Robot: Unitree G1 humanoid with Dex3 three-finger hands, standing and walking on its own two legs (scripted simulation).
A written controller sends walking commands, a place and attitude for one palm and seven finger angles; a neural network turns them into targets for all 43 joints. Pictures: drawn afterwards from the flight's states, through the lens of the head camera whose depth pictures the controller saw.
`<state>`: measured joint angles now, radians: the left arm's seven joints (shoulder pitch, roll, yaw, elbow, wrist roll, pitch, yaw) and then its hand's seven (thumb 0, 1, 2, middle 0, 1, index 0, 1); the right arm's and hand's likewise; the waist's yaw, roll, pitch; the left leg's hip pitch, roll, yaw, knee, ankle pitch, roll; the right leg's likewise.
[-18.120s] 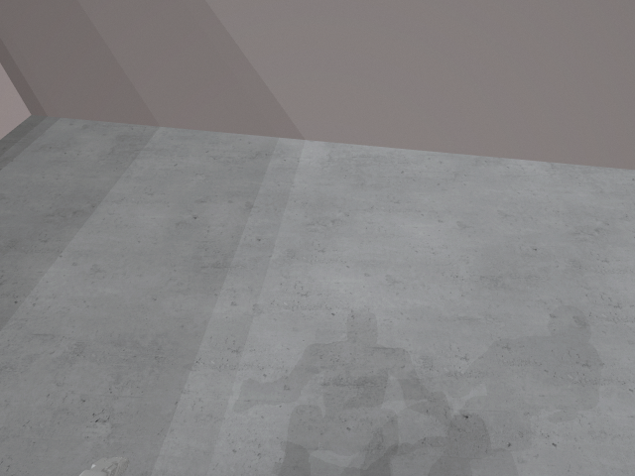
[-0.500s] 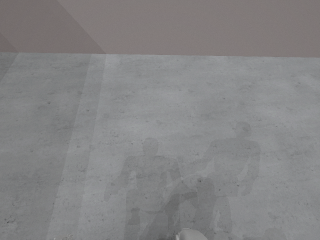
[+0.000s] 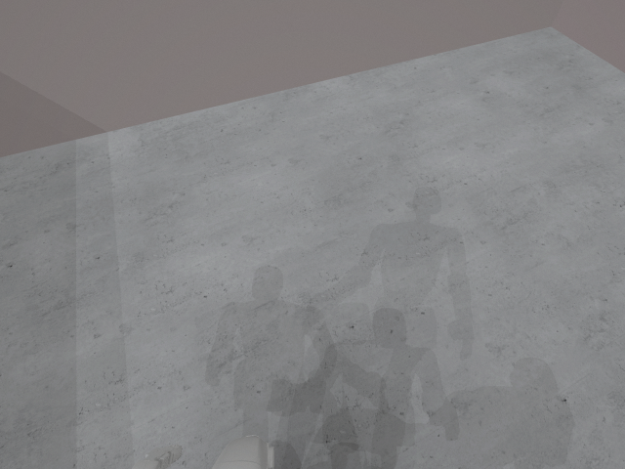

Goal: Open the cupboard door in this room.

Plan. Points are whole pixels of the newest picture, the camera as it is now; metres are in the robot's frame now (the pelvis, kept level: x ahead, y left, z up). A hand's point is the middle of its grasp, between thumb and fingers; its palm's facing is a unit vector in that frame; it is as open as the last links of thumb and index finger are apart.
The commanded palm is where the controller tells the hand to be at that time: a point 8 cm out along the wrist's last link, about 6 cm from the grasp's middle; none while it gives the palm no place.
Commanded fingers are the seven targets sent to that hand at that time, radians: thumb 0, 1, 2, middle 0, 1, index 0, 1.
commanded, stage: turn or walk to find it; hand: left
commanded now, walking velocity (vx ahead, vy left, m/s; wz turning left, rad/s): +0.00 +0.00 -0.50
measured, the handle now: out of the picture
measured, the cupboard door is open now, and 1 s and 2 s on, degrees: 0 0 0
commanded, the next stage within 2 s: none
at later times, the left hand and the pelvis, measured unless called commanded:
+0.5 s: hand out of the picture +0.13 +0.25 -0.17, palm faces -0.21 -0.95 -0.22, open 7.3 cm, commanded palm none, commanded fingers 0.00 0.90 0.90 -0.20 -0.30 -0.20 -0.30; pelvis +0.01 +0.05 +0.01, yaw -16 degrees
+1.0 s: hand (240, 446) +0.17 +0.12 -0.15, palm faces -0.49 -0.84 -0.23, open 7.3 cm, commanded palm none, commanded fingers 0.00 0.90 0.90 -0.20 -0.30 -0.20 -0.30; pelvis -0.01 +0.01 +0.00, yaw -31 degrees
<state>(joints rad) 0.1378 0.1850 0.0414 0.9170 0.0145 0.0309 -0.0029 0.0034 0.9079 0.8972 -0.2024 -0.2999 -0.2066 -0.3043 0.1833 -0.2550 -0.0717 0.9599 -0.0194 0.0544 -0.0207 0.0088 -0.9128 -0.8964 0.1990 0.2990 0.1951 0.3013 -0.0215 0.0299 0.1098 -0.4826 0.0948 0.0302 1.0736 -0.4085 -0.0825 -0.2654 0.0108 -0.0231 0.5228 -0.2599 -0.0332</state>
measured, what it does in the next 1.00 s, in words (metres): steps on the spot, turning right: left foot, then right foot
